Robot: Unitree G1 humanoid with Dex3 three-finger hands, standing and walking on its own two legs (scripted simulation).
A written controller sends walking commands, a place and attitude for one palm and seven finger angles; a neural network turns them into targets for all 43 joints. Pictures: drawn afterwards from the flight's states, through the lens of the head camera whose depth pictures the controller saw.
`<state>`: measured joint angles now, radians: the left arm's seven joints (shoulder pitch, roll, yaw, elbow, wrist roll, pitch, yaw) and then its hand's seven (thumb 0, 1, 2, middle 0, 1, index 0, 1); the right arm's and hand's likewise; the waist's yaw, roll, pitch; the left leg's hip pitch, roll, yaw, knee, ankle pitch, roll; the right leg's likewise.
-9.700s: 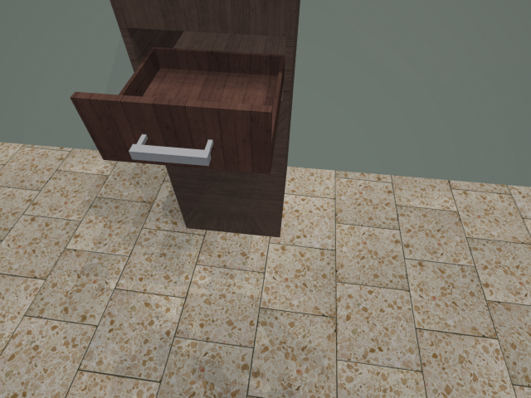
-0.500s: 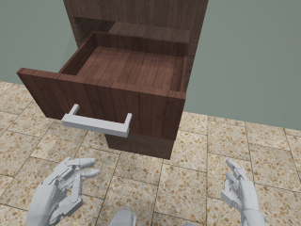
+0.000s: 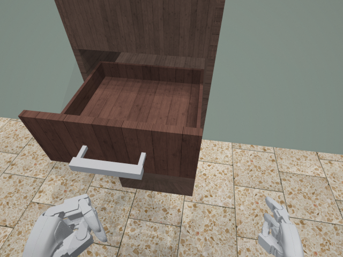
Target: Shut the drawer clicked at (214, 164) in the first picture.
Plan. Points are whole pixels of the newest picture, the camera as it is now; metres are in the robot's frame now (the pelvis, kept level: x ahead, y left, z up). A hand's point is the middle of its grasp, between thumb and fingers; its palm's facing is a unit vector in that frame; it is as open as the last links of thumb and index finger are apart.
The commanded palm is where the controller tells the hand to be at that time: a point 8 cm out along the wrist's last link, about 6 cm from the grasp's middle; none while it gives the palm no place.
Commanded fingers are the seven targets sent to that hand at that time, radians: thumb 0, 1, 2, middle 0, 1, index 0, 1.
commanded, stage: raise the hand and make a fist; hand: left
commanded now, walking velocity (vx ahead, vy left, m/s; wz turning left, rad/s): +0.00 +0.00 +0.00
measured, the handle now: (109, 160) +0.30 +0.17 +0.09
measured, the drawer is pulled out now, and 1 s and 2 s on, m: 0.30 0.30 0.30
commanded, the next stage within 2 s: bring the fist close to the handle in 0.84 s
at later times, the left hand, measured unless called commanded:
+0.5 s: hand (86, 221) +0.14 +0.13 +0.19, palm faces -0.05 -0.99 -0.14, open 3.3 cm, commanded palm +0.08 +0.18 +0.19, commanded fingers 0.00 0.90 0.90 -1.40 -1.60 -1.40 -1.60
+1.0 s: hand (91, 219) +0.14 +0.13 +0.18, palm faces -0.03 -0.99 -0.14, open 3.3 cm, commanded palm +0.09 +0.18 +0.18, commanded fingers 0.00 0.90 0.90 -1.40 -1.60 -1.40 -1.60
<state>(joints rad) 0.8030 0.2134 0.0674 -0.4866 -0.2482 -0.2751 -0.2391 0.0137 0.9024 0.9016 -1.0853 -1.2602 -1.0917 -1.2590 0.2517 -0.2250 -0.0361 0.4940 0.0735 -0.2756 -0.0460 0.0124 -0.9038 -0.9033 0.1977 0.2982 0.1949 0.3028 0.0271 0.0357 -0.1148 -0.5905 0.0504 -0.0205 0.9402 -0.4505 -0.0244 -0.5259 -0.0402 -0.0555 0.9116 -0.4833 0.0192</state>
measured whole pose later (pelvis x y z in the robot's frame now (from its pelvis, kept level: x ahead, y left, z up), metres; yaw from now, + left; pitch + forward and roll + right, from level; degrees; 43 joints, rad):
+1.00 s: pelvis +0.01 -0.02 +0.02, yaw +0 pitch +0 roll -1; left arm 0.73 0.25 0.12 -0.65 -0.26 -0.02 -0.23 0.01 0.90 0.90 -1.40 -1.60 -1.40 -1.60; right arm 0.24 -0.22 0.05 0.53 0.09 -0.39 -0.06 0.01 -0.90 -0.90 0.20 0.30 0.20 0.30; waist 0.06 0.07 -0.10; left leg -0.37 0.06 -0.03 0.76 -0.39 -0.05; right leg -0.31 -0.02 -0.07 0.75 -0.43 0.00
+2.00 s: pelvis +0.00 -0.01 +0.00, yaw +0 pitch +8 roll +0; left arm 0.51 0.17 0.01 -0.29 -0.18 -0.24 -0.14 0.01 0.90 0.90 -1.40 -1.60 -1.40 -1.60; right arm 0.26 -0.23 0.01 0.50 0.03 -0.20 -0.03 0.01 -0.90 -0.90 0.20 0.30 0.20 0.30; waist -0.02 0.04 -0.09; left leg -0.63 0.05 -0.02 0.94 -0.45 -0.03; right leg -0.57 -0.04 -0.05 0.94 -0.50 0.01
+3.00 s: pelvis -0.01 +0.00 -0.01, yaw +2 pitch +7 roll -1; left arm 0.26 0.20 -0.03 -0.13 -0.17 -0.23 -0.10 -0.04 0.87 1.02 -1.40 -1.60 -1.40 -1.60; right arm 0.23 -0.25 0.04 0.53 0.04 -0.16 -0.04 0.01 -0.90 -0.90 0.20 0.30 0.20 0.30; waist 0.00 0.05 -0.06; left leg -0.66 0.03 -0.05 0.96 -0.43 -0.03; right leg -0.59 -0.05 -0.08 0.95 -0.48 0.01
